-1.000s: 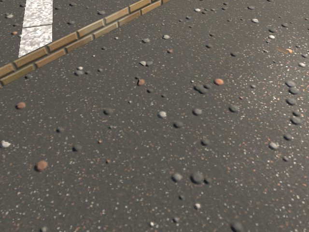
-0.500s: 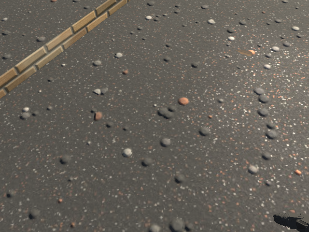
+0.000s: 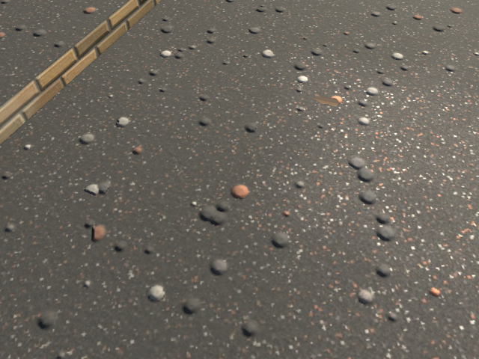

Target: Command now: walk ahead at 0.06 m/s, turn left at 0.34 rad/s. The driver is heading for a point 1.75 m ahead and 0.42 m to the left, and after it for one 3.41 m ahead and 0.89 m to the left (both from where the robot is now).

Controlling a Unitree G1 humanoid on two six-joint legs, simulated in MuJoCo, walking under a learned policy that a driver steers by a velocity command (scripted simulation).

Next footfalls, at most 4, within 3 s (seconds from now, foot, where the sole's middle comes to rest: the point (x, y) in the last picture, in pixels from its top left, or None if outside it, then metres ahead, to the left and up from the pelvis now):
0.30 left None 0.03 0.15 -0.77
0.80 right None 0.11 -0.07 -0.77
2.86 right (202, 351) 0.49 0.13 -0.77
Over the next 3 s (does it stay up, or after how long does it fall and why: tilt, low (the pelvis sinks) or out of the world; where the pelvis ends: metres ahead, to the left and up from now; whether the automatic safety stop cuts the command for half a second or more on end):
stays up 0.36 0.15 0.00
